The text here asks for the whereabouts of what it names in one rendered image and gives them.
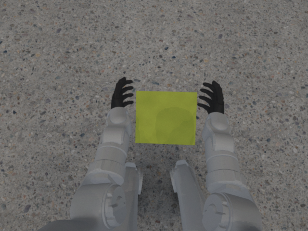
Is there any robot right hand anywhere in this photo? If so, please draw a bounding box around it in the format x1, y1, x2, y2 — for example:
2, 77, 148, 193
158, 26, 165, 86
197, 80, 224, 114

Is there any robot left hand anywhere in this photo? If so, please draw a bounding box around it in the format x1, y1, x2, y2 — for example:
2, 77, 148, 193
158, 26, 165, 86
111, 77, 134, 109

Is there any left robot upper arm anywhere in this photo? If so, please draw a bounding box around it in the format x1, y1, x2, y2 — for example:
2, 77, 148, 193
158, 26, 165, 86
37, 182, 127, 231

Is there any robot left shin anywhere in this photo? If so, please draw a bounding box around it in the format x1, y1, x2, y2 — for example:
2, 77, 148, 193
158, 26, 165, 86
124, 162, 137, 170

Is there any right robot forearm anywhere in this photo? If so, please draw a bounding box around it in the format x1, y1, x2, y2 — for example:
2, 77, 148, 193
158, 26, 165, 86
202, 112, 256, 205

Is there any carton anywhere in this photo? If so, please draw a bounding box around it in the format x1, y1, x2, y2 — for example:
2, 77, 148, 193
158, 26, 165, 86
135, 91, 197, 145

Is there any left robot forearm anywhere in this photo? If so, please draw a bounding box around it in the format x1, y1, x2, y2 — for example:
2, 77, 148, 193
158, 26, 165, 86
70, 107, 132, 208

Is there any left robot thigh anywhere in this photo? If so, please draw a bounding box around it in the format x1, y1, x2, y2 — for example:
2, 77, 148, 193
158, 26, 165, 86
113, 167, 143, 231

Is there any right robot upper arm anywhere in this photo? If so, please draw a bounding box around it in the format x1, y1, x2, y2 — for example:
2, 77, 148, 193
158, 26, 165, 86
202, 192, 262, 231

